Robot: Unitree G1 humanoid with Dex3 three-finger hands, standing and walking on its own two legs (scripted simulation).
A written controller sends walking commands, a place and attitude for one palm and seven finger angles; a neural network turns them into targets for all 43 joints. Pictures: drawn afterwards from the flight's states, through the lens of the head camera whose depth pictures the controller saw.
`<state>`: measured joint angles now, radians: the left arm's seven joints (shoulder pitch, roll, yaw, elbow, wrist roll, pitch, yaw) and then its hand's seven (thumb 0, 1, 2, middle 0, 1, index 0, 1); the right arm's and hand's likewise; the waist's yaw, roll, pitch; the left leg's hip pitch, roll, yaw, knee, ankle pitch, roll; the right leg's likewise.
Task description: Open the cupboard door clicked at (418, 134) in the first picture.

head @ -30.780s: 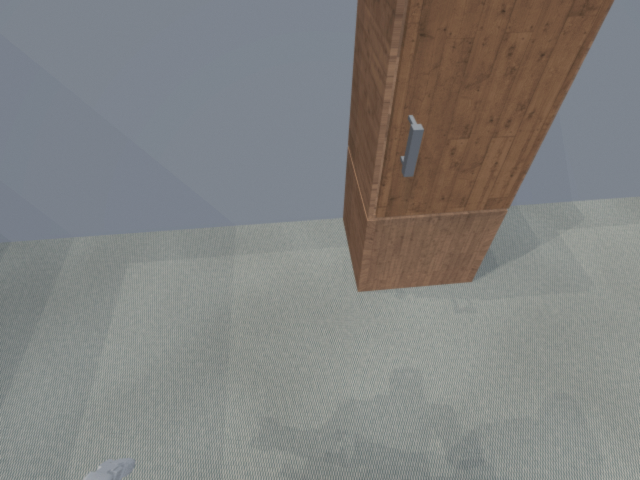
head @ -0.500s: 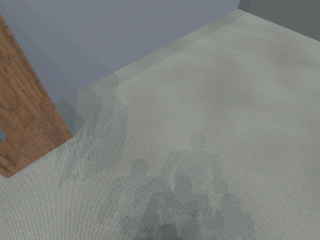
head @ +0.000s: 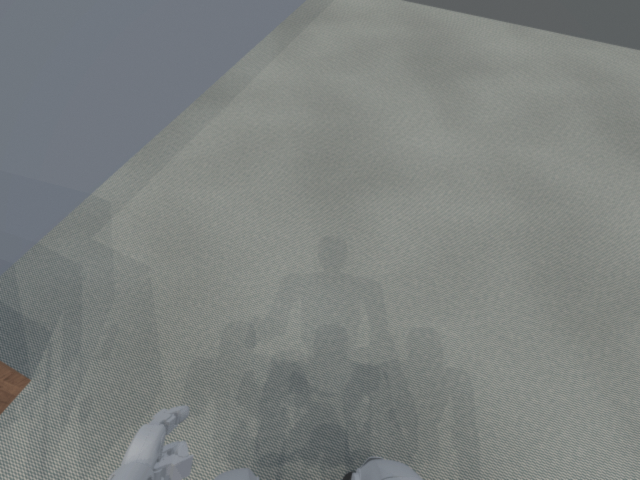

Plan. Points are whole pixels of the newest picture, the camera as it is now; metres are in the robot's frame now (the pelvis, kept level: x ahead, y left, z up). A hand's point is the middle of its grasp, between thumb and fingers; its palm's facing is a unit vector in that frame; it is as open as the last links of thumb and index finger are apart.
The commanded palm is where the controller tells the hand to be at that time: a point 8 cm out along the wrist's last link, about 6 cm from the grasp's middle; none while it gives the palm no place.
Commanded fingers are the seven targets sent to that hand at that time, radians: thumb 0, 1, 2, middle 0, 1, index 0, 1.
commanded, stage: walk to a spot facing it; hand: left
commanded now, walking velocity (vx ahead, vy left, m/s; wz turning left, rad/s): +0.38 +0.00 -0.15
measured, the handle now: out of the picture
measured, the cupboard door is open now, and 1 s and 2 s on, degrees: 45 45 45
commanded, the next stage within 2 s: turn to face it in 1.04 s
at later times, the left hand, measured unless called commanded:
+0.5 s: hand (177, 431) +0.21 +0.21 -0.17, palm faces -0.03 -0.99 -0.17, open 7.3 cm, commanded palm none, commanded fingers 0.00 0.90 0.90 -0.20 -0.30 -0.20 -0.30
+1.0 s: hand (266, 234) +0.55 +0.10 -0.14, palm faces -0.12 -0.97 -0.21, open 7.2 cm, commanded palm none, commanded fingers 0.00 0.90 0.90 -0.20 -0.30 -0.20 -0.30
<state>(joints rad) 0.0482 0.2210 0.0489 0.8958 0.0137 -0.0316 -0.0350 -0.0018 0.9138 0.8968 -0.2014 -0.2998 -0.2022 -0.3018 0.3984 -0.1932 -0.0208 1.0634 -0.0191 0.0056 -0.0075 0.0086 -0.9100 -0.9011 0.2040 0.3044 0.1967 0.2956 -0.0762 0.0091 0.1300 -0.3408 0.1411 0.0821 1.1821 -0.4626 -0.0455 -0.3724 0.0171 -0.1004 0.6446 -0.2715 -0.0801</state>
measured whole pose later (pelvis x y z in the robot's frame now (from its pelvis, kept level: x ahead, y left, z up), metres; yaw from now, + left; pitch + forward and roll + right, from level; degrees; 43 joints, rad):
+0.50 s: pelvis +0.22 +0.03 +0.01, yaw -5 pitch -1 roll +0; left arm 0.33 0.21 0.06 1.10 0.03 -0.01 -0.03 0.00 0.92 0.90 -0.20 -0.30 -0.20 -0.30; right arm 0.16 -0.16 -0.03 0.95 -0.04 -0.07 -0.01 0.00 -0.91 -0.90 0.20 0.30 0.20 0.30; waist 0.03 -0.03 0.08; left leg -0.28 0.03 0.13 0.54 -0.24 0.04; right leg -0.44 -0.02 -0.02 1.20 -0.37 -0.02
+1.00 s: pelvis +0.44 -0.07 +0.02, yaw -7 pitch +0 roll +0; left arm 0.17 0.18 0.06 1.01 0.01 -0.07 0.01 -0.01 0.94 0.90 -0.21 -0.30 -0.21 -0.30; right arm 0.31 -0.16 -0.04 1.09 -0.03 -0.01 0.00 0.01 -0.91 -0.90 0.20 0.30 0.19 0.30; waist -0.05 -0.01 0.07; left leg -0.49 0.12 0.08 1.04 -0.34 -0.03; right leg -0.20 0.00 -0.15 0.42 -0.24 -0.06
